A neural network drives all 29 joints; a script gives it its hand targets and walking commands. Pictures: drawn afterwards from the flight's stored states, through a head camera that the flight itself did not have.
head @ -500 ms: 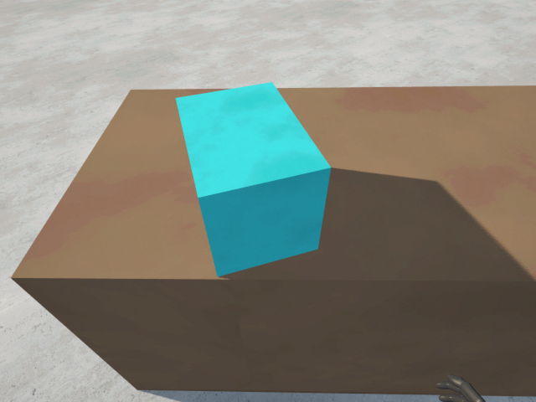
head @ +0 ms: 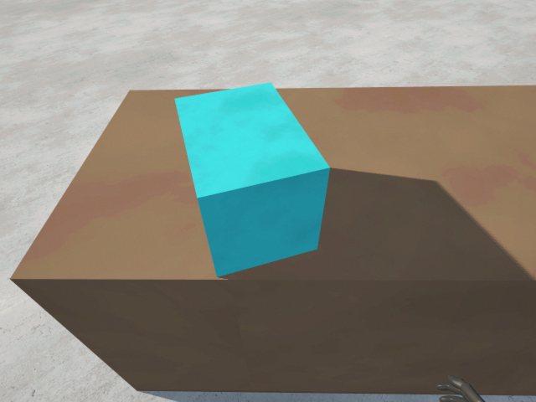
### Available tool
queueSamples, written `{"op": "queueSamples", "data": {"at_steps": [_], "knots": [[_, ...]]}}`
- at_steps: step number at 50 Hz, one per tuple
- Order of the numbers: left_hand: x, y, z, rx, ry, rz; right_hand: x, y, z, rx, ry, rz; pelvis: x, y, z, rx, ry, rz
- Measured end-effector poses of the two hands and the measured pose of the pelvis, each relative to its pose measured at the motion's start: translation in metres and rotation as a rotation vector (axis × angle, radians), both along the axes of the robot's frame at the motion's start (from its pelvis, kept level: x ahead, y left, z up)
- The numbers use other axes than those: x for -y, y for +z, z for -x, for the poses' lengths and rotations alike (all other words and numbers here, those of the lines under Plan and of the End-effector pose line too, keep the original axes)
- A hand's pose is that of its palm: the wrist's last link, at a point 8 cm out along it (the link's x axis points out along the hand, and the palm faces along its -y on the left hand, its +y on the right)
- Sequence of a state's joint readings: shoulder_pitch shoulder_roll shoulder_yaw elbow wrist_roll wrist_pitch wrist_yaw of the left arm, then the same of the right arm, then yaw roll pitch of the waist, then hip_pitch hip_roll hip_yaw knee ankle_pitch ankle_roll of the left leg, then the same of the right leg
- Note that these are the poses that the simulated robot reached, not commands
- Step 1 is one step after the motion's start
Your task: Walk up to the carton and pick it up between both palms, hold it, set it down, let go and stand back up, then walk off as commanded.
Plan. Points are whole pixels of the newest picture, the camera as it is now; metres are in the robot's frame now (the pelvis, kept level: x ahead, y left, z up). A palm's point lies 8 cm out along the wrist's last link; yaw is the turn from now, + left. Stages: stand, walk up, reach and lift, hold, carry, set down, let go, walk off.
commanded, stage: walk up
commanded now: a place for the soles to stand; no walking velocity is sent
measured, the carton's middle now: (245, 173) +0.50 +0.04 +0.08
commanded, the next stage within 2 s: none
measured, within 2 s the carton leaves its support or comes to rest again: neither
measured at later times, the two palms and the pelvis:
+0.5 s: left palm out of the picture +0.08 +0.29 -0.08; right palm out of the picture +0.12 -0.30 -0.08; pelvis +0.00 -0.01 +0.00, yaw +0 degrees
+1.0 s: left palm out of the picture +0.09 +0.31 -0.08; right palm out of the picture +0.10 -0.29 -0.09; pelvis +0.00 +0.02 +0.00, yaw -2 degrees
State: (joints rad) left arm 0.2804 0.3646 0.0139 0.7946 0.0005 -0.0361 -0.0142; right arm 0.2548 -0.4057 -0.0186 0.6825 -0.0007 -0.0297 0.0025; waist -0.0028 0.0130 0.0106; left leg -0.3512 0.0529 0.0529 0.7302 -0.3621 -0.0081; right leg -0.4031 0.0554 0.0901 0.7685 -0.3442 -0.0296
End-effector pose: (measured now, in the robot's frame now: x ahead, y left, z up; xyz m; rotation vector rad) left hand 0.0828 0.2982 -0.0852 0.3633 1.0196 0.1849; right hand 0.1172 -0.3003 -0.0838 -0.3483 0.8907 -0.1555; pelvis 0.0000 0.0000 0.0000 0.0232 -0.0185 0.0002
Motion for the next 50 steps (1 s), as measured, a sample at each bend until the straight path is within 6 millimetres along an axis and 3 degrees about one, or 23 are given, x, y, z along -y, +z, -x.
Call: {"op": "queueSamples", "data": {"at_steps": [37,50], "knots": [[0.002,0.000,0.000,0.003,0.002,0.000,0.003,-0.001,0.002,-0.011,-0.002,0.000,0.002,0.000,-0.001,0.002,0.002,0.000],[-0.015,0.001,-0.005,0.024,-0.014,-0.027,-0.011,-0.002,0.013,-0.034,-0.042,0.003,-0.015,0.000,0.004,0.006,-0.027,0.003]]}}
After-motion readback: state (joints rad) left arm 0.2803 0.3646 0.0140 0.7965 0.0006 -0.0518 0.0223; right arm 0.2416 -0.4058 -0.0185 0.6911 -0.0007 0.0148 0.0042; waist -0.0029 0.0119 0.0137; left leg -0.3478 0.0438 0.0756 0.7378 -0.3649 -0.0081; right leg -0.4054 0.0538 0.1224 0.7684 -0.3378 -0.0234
